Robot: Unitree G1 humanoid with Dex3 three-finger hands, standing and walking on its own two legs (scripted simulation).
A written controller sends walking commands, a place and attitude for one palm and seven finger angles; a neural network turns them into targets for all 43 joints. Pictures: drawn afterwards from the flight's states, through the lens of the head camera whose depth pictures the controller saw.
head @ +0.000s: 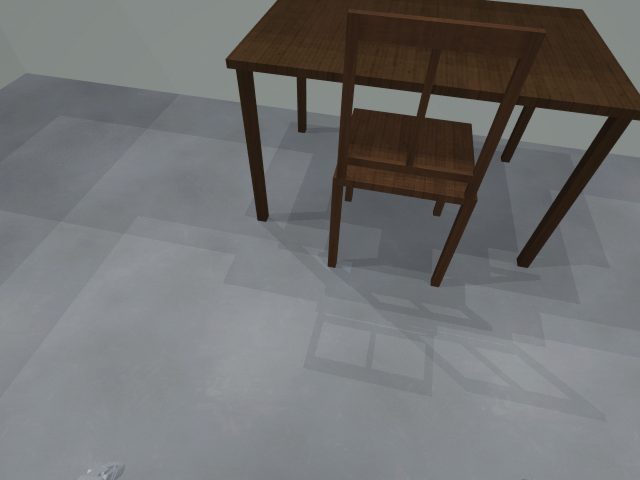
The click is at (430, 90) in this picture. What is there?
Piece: chair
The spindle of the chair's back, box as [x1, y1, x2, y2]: [405, 49, 441, 166]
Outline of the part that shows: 440,49 432,49 405,165 412,165 441,50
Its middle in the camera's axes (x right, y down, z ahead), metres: +0.26 -0.33 +1.01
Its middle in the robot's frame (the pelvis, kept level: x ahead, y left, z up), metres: +0.98 -0.21 -0.06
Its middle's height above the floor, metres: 0.71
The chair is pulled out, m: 0.00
